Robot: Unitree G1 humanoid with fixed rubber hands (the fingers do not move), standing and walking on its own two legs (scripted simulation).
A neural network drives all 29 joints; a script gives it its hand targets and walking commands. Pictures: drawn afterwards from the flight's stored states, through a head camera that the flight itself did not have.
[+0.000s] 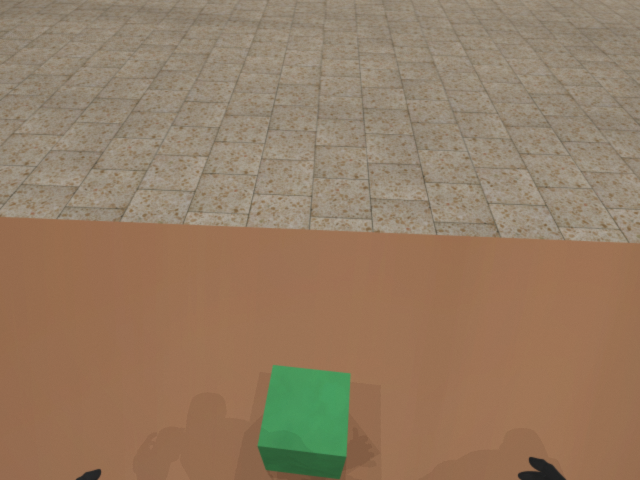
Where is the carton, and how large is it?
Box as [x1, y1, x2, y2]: [258, 365, 350, 478]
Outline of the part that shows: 273,365 258,441 258,448 265,468 269,470 339,478 346,455 350,373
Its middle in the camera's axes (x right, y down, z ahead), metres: -0.03 +0.51 +1.06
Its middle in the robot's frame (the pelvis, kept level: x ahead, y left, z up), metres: +0.39 +0.02 -0.66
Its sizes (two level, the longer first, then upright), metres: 0.210 0.200 0.250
